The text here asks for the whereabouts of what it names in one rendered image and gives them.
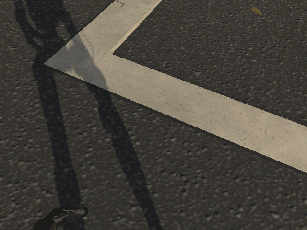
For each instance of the left robot hand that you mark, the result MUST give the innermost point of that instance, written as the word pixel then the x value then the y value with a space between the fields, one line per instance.
pixel 60 216

